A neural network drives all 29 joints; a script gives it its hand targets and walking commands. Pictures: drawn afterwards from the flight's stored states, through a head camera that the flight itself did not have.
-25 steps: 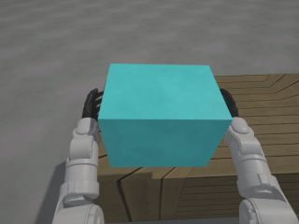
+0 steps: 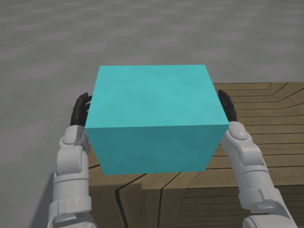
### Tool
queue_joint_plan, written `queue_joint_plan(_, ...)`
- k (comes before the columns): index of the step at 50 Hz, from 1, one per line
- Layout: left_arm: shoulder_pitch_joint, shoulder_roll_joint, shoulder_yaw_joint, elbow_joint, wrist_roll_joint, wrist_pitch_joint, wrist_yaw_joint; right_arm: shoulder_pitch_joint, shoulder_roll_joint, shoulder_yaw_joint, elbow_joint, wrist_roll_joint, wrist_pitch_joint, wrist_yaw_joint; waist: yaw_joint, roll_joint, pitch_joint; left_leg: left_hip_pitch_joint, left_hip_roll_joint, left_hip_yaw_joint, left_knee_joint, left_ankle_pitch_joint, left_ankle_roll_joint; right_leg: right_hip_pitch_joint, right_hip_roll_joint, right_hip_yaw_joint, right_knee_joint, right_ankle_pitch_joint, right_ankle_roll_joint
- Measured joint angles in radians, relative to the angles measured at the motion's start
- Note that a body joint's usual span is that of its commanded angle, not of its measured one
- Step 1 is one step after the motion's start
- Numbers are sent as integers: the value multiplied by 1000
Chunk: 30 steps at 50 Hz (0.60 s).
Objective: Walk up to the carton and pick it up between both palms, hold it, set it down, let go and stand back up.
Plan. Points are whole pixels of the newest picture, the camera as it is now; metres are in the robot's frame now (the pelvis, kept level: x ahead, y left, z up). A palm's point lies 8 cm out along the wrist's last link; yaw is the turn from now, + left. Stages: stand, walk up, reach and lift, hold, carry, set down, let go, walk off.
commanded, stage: reach and lift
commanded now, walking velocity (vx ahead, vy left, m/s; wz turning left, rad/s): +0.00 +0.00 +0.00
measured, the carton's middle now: (154, 120) +0.38 -0.01 +0.11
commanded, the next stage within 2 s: hold in 0.18 s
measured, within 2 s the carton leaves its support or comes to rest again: neither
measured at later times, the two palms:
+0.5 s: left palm (79, 120) +0.34 +0.17 +0.17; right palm (231, 113) +0.34 -0.20 +0.16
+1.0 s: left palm (76, 119) +0.34 +0.18 +0.17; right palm (229, 114) +0.33 -0.20 +0.16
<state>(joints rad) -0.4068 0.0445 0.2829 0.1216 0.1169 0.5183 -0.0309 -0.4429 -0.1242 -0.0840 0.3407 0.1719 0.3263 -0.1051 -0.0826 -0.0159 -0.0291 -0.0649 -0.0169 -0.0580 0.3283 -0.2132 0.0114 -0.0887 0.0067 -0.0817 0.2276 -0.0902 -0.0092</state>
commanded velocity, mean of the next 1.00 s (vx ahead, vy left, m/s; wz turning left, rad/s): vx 0.00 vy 0.00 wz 0.00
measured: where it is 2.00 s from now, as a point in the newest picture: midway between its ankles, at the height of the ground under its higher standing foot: outside the picture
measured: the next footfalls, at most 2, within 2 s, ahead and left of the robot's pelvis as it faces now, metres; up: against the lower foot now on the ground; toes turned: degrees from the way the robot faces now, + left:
none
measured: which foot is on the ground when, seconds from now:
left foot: down 0.00-1.00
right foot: down 0.00-1.00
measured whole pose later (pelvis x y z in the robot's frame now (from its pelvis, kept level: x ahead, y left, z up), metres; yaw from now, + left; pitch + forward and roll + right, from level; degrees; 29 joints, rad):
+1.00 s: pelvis -0.01 +0.00 +0.00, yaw -1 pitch -4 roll -1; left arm -0.48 0.04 0.33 0.08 0.15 0.65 -0.06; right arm -0.52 -0.13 -0.09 0.32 0.18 0.43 -0.12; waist -0.07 -0.02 -0.03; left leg -0.05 -0.02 -0.05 0.32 -0.20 0.01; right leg -0.10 0.00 -0.07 0.25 -0.09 -0.01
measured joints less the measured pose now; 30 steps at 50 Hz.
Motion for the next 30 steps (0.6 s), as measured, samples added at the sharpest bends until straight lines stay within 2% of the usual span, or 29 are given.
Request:
queue_joint_plan(10,-24,-18,-18,-46,0,71,32,-26,-34,-13,6,20,29,26,9,0,-12,-13,-13,36,11,5,16,-27,-12,36,17,13,9)
queue_joint_plan(18,-98,-39,14,14,33,109,39,-117,-46,-48,99,-22,59,66,28,2,-14,-10,-18,50,-18,29,20,-45,-17,50,25,22,7)
queue_joint_plan(25,-106,-25,31,28,22,105,33,-140,-32,-48,114,-33,62,61,35,4,-27,-25,-7,37,-22,34,8,-55,-7,37,17,25,-2)
queue_joint_plan(30,-101,-12,40,20,19,106,17,-136,-19,-40,89,-28,73,42,28,2,-27,-25,0,18,-19,30,-1,-45,0,18,12,19,-9)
